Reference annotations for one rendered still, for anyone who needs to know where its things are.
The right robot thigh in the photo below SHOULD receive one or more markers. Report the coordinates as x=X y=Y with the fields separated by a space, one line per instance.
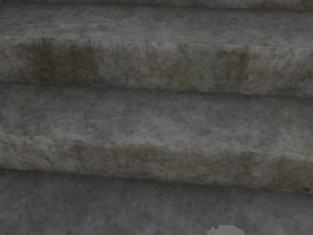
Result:
x=225 y=230

